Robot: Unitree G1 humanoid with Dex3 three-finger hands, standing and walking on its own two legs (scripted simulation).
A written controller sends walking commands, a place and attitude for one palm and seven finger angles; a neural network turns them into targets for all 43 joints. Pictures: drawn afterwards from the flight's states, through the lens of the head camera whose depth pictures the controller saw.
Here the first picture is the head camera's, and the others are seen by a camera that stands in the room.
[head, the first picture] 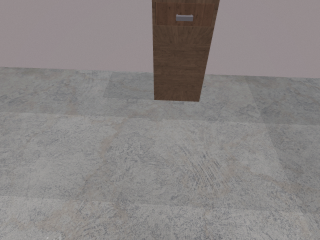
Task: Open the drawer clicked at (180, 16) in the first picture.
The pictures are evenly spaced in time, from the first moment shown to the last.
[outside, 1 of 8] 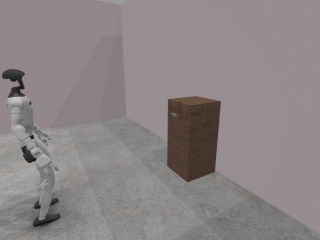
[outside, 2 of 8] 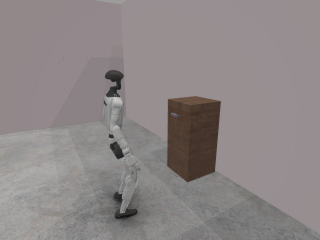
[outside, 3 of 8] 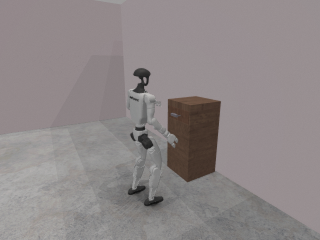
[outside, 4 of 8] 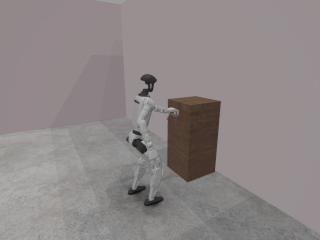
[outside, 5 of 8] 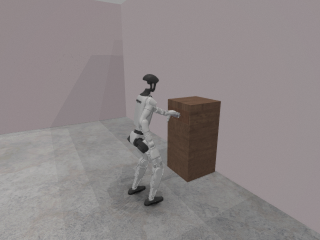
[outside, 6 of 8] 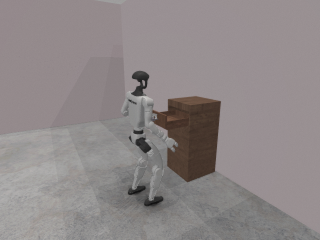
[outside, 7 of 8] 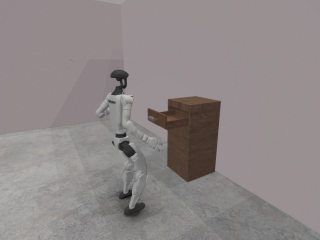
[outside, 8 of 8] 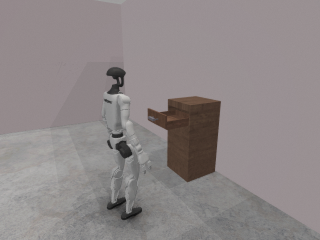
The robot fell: no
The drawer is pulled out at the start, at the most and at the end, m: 0.00 0.30 0.30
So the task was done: yes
